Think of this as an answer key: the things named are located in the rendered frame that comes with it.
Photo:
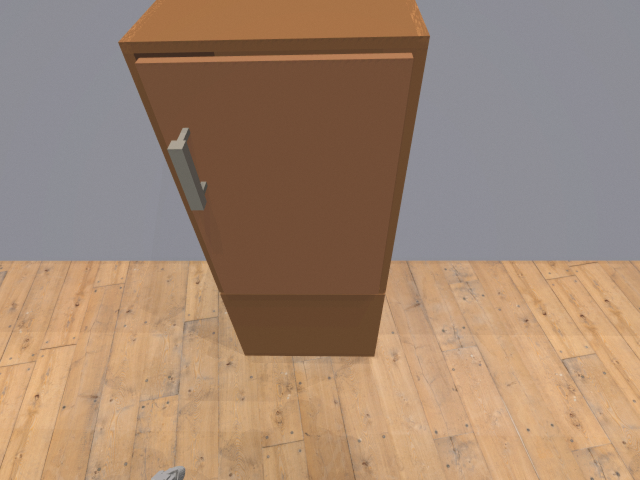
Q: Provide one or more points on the handle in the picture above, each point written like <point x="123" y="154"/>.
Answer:
<point x="186" y="171"/>

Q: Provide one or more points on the cupboard door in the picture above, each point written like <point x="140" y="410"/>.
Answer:
<point x="300" y="154"/>

